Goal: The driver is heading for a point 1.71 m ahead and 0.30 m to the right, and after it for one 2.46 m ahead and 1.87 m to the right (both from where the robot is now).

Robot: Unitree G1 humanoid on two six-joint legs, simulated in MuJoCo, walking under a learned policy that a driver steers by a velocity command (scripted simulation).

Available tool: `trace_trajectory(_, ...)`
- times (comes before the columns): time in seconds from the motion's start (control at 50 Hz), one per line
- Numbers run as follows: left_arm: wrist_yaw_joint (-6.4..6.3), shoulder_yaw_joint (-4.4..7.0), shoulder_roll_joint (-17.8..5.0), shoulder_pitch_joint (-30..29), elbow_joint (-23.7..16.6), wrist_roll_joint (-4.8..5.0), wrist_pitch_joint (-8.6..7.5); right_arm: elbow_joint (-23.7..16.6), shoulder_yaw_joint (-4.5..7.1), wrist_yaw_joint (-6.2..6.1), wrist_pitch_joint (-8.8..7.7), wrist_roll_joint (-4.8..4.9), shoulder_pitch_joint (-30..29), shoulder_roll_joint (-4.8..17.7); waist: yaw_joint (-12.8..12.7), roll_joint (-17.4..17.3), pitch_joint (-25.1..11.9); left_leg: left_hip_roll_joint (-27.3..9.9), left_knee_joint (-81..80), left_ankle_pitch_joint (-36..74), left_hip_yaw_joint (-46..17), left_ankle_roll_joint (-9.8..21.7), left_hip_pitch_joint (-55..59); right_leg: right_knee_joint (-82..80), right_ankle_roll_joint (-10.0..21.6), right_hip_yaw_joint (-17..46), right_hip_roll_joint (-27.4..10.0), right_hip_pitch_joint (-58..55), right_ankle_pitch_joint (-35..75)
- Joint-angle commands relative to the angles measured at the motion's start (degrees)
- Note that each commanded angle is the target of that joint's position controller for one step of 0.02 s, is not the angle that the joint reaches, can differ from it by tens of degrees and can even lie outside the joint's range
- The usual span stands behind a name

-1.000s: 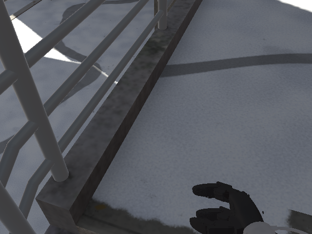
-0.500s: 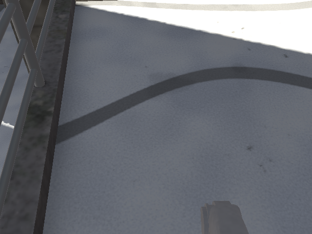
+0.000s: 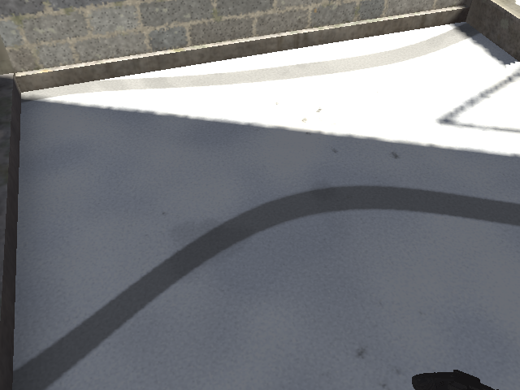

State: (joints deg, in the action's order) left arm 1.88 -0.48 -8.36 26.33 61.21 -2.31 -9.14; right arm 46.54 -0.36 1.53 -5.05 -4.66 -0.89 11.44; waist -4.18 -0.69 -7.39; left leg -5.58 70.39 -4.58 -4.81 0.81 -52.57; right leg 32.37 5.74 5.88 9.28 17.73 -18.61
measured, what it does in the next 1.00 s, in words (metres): walks ahead: left foot, then right foot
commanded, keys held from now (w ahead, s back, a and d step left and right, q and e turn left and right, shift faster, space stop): e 0.10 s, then no key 0.90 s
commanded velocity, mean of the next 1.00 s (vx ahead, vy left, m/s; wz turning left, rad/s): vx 0.12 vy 0.00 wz -0.20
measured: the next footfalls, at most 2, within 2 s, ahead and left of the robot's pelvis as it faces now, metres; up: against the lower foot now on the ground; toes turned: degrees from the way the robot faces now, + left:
left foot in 0.14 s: +0.26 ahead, +0.13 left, +0.00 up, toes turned -4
right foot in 0.44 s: +0.20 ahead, -0.10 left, +0.00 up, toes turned -13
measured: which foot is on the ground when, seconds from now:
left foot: up 0.00-0.12, down 0.14-1.00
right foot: down 0.00-0.18, up 0.20-0.42, down 0.44-1.00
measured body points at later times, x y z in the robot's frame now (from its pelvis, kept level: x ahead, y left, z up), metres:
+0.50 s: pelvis +0.16 +0.05 +0.00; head +0.17 +0.04 +0.45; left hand +0.31 +0.26 -0.13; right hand +0.30 -0.20 -0.11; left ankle +0.22 +0.14 -0.73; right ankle +0.16 -0.09 -0.73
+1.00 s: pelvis +0.19 +0.05 +0.01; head +0.20 +0.05 +0.46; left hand +0.34 +0.27 -0.12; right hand +0.22 -0.20 -0.13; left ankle +0.22 +0.14 -0.73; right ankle +0.16 -0.09 -0.73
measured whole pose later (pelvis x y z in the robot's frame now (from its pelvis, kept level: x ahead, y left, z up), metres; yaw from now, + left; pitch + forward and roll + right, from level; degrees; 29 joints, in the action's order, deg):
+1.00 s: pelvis +0.19 +0.05 +0.01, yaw -12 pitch +0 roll +1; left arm -2.7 5.0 -11.4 10.3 50.3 -0.9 1.0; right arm 58.3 0.3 -2.7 0.1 -0.8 7.6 9.6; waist 0.9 1.7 1.4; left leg -0.4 27.3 -13.7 8.7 2.1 -13.3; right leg 30.6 -1.9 0.1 -3.4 14.7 -15.5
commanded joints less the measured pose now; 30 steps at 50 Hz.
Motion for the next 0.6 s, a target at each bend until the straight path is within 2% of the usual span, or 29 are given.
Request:
trace_trajectory(0.02,1.18,2.34,-7.7,-1.1,-4.3,1.29,-1.01,-5.1,-0.45,0.38,1.26,1.59,-6.6,-0.4,1.2,3.8,5.1,2.1,-26.1,-0.3,6.7,-4.6,22.5,-12.4,9.3,9.4,-9.3,9.8,26.7)
trace_trajectory(0.04,1.76,3.78,-10.1,1.6,-4.0,1.69,-0.22,-6.5,-0.16,0.30,1.13,2.89,-8.5,0.5,-0.1,5.2,4.9,4.0,-29.3,1.6,8.0,-4.6,22.0,-11.5,9.7,11.0,-10.8,4.7,31.1)
trace_trajectory(0.06,2.16,4.29,-10.5,2.6,-3.8,1.87,0.14,-7.1,0.09,0.08,0.83,2.68,-10.5,1.5,-0.4,5.5,5.8,4.1,-34.1,2.7,7.0,-4.1,20.3,-10.1,9.8,14.1,-12.7,-0.5,33.6)
trace_trajectory(0.08,2.28,5.13,-11.0,0.9,-5.0,1.96,0.14,-7.0,0.44,-0.54,0.48,2.92,-11.5,2.6,0.3,5.5,5.1,4.0,-38.6,4.8,5.2,-3.8,21.4,-8.7,8.5,16.5,-14.0,-3.5,34.3)
trace_trajectory(0.1,2.10,6.08,-12.4,-2.0,-6.1,2.29,0.49,-7.1,0.59,-0.94,0.22,2.62,-12.0,3.3,0.9,6.0,3.1,5.0,-40.4,5.8,5.9,-2.4,21.8,-7.2,7.7,18.2,-15.0,-6.3,37.9)
trace_trajectory(0.12,2.10,6.82,-12.9,-5.4,-7.3,1.75,0.81,-5.2,1.25,-1.66,-0.42,2.91,-8.9,5.0,2.6,4.8,2.5,4.4,-43.8,7.5,5.3,-0.7,24.3,-4.1,6.2,18.3,-15.5,-8.2,42.4)
trace_trajectory(0.14,2.12,7.13,-12.1,-5.9,-7.7,1.62,0.95,-3.4,2.26,-2.49,-1.37,3.95,-4.1,7.3,4.1,3.3,-1.5,3.4,-45.7,14.4,6.0,3.0,33.4,0.1,3.4,16.9,-13.1,-8.0,47.9)
trace_trajectory(0.16,2.28,6.33,-8.8,-6.8,-9.6,2.18,0.97,-1.2,2.64,-3.79,-2.47,4.93,3.6,8.9,6.2,-1.1,-11.4,-2.4,-43.5,28.9,2.5,9.5,50.6,9.0,-0.3,12.8,-8.8,-3.8,44.9)
trace_trajectory(0.18,1.11,4.77,-2.4,1.9,-10.4,0.28,0.62,-0.7,3.44,-3.44,-2.73,5.15,9.2,12.6,3.1,-18.4,-25.2,-17.3,-42.1,47.2,-15.4,26.5,77.5,27.1,-7.5,5.7,-1.3,15.3,11.1)
trace_trajectory(0.2,0.55,6.31,-9.0,-2.1,-11.4,0.96,1.44,0.5,4.11,-3.11,-1.67,2.56,13.5,10.3,8.5,-16.9,-22.7,-23.1,-49.6,32.7,-26.6,27.4,77.2,42.5,-9.1,1.5,0.6,27.0,-19.5)
trace_trajectory(0.22,0.29,7.57,-11.5,-6.1,-12.2,1.29,3.20,-0.1,4.95,-3.78,-1.57,1.39,9.4,10.7,7.4,-7.6,-10.6,-19.9,-52.2,13.1,-20.7,19.5,63.0,52.3,-8.1,2.3,-4.4,30.3,-13.6)
trace_trajectory(0.24,-0.59,7.28,-9.5,-6.7,-12.1,1.26,3.95,-1.2,3.90,-4.13,-1.56,1.56,4.0,6.5,4.1,-3.8,-3.3,-15.9,-55.9,2.3,-12.8,14.1,49.7,50.4,-7.4,2.5,-8.4,27.9,-7.6)
trace_trajectory(0.26,-0.76,6.89,-8.3,-4.9,-10.8,-0.13,4.16,-2.8,2.14,-3.51,-1.31,2.52,-0.7,1.9,0.9,-3.3,-1.4,-12.8,-58.2,3.8,-7.5,12.6,42.8,44.0,-7.2,3.2,-10.6,22.3,-5.2)
trace_trajectory(0.28,0.25,6.10,-5.1,-6.0,-10.8,-1.42,4.07,-3.4,0.38,-2.54,-1.37,4.44,-4.6,-2.9,-2.1,-1.0,0.8,-9.4,-58.2,7.1,-2.6,10.3,36.4,38.3,-7.9,1.8,-12.8,16.8,-7.0)
trace_trajectory(0.3,1.77,5.44,-3.2,-5.5,-10.1,-1.61,4.03,-3.3,0.38,-2.05,-1.33,4.95,-6.4,-2.5,-4.0,-0.1,0.7,-5.5,-58.0,9.2,2.2,8.6,31.8,33.7,-9.3,-0.8,-13.5,10.2,-8.0)
trace_trajectory(0.32,2.97,5.05,-1.5,-4.7,-9.6,-0.70,4.08,-3.4,1.29,-1.55,-1.66,4.97,-8.3,0.0,-4.8,-0.7,0.7,-3.0,-57.0,12.2,6.1,8.2,29.2,25.7,-11.0,-4.0,-13.6,5.8,-7.8)
trace_trajectory(0.34,3.72,4.99,-2.6,-6.8,-10.4,-0.05,4.17,-3.7,2.48,-0.97,-1.96,5.38,-9.8,3.1,-3.9,-1.5,-1.1,-1.3,-54.5,14.8,8.1,8.5,29.3,18.7,-12.7,-6.4,-13.4,2.6,-6.1)
trace_trajectory(0.36,4.31,5.08,-4.1,-7.3,-10.5,0.45,4.21,-3.2,3.16,-0.31,-1.83,5.24,-10.0,5.1,-3.7,-1.7,-1.8,-0.9,-51.9,13.4,8.3,8.8,29.8,12.0,-13.3,-7.6,-13.0,0.4,-2.4)
trace_trajectory(0.38,4.48,5.19,-4.8,-7.0,-10.4,1.10,4.04,-2.4,3.67,0.50,-1.74,4.96,-9.9,6.1,-3.6,-1.9,-1.2,-1.6,-49.3,10.6,7.4,9.1,29.2,6.7,-13.0,-8.6,-12.5,-1.7,1.8)
trace_trajectory(0.4,4.29,5.64,-6.1,-6.6,-10.5,1.35,3.61,-1.2,3.69,1.44,-1.46,4.58,-8.4,6.1,-3.3,-2.2,-0.4,-3.1,-47.4,6.7,5.4,9.3,28.5,3.7,-11.8,-8.8,-12.2,-3.5,4.9)
trace_trajectory(0.42,3.17,6.18,-7.9,-5.3,-10.3,1.24,3.12,0.0,3.23,2.53,-1.26,4.81,-5.8,4.6,-3.4,-1.3,-0.1,-5.6,-46.4,5.7,1.8,8.7,28.6,2.6,-10.1,-7.7,-13.3,-4.4,10.5)
trace_trajectory(0.44,2.07,6.39,-9.1,-6.1,-11.4,1.52,2.52,1.0,2.69,3.27,-1.02,5.18,-3.3,3.2,-3.3,-1.1,0.3,-6.2,-45.1,4.2,0.1,7.3,29.8,0.6,-7.6,-5.9,-14.8,-4.1,16.1)
trace_trajectory(0.46,1.58,6.09,-10.3,-10.3,-14.0,2.81,1.69,1.3,2.56,3.05,-0.87,5.33,-0.2,2.1,0.1,0.2,0.7,-4.1,-43.2,1.1,2.1,5.0,33.7,-3.6,-4.5,-3.7,-16.5,-1.2,21.8)
trace_trajectory(0.48,1.79,6.69,-14.1,-20.3,-16.7,3.54,1.39,0.1,3.36,1.20,-1.29,4.03,3.9,3.6,6.9,6.6,0.2,1.6,-41.7,-2.3,9.8,2.5,37.9,-3.8,0.9,-0.8,-17.3,4.3,19.8)
trace_trajectory(0.5,1.92,6.96,-13.4,-23.0,-17.3,2.97,1.88,-0.6,4.48,-0.20,-1.17,3.73,1.0,7.1,5.8,5.7,-0.3,2.8,-40.5,-4.7,11.8,2.0,40.6,-5.4,0.9,-0.5,-17.1,6.4,14.4)
trace_trajectory(0.52,1.59,7.07,-12.8,-23.4,-17.3,2.60,2.34,-1.3,4.58,-0.42,-0.74,3.49,-1.0,7.0,4.8,3.2,0.1,2.2,-41.9,-3.6,10.5,2.5,40.4,-5.0,-1.2,-2.2,-16.2,5.6,10.9)
trace_trajectory(0.56,1.47,6.63,-9.8,-20.4,-15.9,2.39,3.36,-1.2,4.12,0.19,-0.39,4.33,-1.3,4.9,2.8,1.7,1.2,1.1,-45.1,-3.9,8.6,3.0,38.4,-4.0,-4.4,-4.1,-14.0,2.0,5.7)
trace_trajectory(0.58,-1.88,6.16,-9.6,-17.6,-15.8,0.45,6.39,0.8,2.79,-2.14,2.09,4.12,3.6,2.7,5.6,5.1,0.6,1.4,-42.1,-4.2,9.9,1.2,38.9,-4.0,-2.9,0.8,-16.5,1.0,13.9)
trace_trajectory(0.6,-3.16,5.71,-7.7,-17.4,-16.2,0.58,7.63,2.0,2.82,-2.97,3.16,3.78,5.7,2.5,5.9,5.6,-0.1,1.4,-42.6,-3.4,9.2,1.0,38.7,-2.8,-2.4,-0.3,-16.4,-0.5,15.0)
